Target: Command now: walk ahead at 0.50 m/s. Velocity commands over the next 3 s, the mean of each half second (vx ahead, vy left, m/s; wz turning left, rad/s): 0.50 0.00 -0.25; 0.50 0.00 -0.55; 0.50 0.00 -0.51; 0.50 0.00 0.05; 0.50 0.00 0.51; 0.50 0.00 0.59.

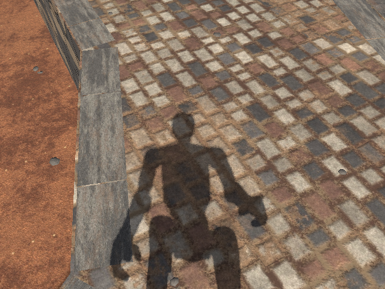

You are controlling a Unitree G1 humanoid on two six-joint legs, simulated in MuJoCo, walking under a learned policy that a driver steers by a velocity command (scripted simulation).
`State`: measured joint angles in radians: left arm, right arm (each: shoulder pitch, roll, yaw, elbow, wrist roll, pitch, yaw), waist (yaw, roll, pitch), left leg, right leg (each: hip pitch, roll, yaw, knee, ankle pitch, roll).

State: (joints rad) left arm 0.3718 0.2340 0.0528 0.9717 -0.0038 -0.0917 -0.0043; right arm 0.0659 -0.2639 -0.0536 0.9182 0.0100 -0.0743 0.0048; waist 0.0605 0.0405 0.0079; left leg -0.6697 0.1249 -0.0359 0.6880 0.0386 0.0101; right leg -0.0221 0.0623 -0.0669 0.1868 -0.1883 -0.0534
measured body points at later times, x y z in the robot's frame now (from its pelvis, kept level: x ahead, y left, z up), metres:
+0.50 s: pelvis +0.28 +0.06 +0.00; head +0.29 +0.06 +0.45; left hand +0.44 +0.31 -0.13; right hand +0.25 -0.21 -0.14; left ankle +0.25 +0.15 -0.75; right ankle +0.39 -0.14 -0.67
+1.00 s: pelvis +0.54 -0.06 +0.00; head +0.56 -0.08 +0.45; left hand +0.72 +0.17 -0.12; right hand +0.60 -0.38 -0.10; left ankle +0.73 +0.07 -0.68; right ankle +0.51 -0.11 -0.75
